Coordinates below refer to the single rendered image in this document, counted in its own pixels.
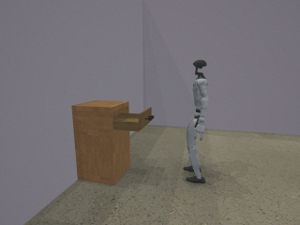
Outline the left robot forearm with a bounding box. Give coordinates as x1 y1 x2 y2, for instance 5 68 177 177
198 98 208 124

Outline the drawer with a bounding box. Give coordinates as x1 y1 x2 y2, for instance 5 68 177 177
112 107 152 132

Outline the cabinet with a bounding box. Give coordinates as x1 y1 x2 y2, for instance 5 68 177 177
71 100 130 186

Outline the right robot foot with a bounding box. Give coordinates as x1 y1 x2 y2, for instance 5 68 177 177
184 166 201 172

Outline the robot torso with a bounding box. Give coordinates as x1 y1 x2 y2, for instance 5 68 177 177
192 77 208 119

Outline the robot left upper arm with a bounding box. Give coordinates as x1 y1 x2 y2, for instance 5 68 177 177
196 79 209 103

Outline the robot left hand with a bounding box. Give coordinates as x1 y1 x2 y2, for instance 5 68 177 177
194 124 204 141

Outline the handle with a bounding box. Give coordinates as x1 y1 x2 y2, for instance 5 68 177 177
144 115 154 121

